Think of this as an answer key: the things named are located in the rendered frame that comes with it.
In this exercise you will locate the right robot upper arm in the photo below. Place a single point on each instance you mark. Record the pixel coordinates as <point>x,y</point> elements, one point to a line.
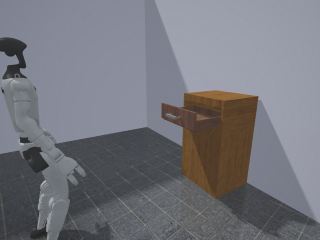
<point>21,91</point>

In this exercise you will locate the cabinet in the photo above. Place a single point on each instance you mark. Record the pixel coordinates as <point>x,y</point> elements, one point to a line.
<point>217,160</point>

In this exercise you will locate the robot left foot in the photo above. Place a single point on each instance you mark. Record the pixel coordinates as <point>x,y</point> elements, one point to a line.
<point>35,232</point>

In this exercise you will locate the robot right hand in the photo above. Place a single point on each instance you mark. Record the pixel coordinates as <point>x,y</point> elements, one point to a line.
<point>66,166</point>

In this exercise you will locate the robot left thigh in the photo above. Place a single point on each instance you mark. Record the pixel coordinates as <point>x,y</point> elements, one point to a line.
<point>45,188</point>

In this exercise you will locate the right robot forearm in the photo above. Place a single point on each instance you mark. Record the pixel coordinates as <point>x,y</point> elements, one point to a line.
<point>37,136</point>

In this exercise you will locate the handle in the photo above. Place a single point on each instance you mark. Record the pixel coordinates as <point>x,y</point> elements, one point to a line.
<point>172,116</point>

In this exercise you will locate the robot left hand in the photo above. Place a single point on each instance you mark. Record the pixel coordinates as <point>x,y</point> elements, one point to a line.
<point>47,133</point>

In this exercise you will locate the drawer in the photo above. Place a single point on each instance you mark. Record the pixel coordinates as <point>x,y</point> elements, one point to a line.
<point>193,118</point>

